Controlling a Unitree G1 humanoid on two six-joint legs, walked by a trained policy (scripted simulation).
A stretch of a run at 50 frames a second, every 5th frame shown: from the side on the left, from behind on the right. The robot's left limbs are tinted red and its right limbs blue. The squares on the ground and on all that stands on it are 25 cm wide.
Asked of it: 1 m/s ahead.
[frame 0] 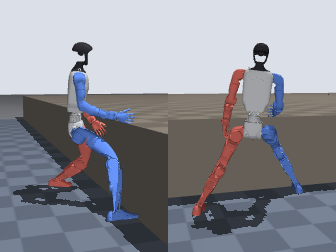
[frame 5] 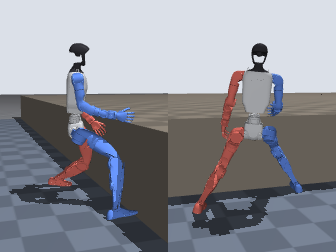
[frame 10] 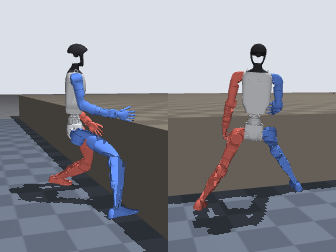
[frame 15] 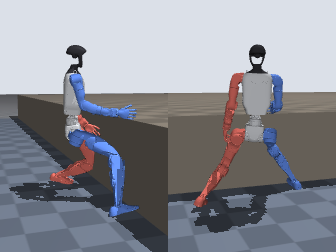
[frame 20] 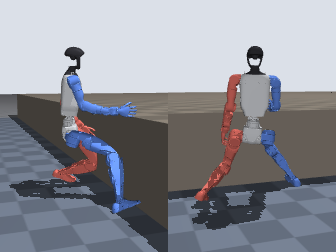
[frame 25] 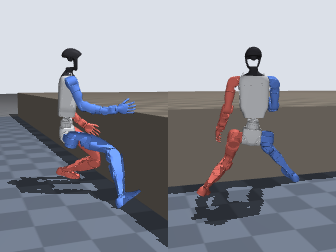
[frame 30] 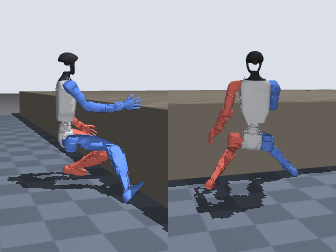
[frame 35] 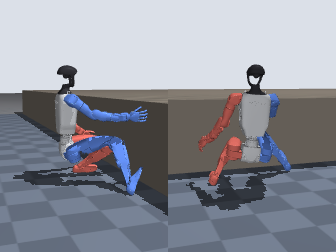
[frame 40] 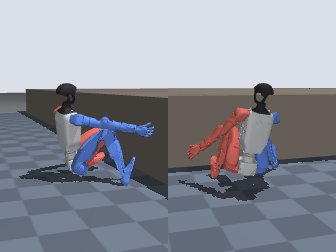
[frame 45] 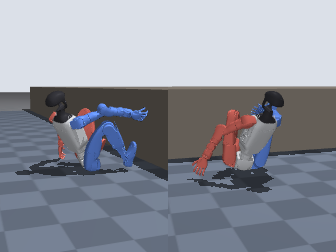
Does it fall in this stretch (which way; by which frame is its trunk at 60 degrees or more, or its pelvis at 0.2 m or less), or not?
yes: sinks; its pelvis at 0.2 m or less by frame 40
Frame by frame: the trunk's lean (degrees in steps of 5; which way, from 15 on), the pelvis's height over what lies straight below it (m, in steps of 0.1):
0: 10, 0.6
5: 5, 0.6
10: 5, 0.6
15: 5, 0.6
20: 5, 0.6
25: 5, 0.5
30: 5, 0.4
35: 5, 0.3
40: 15 to its right, 0.2
45: 35 backward and to its right, 0.1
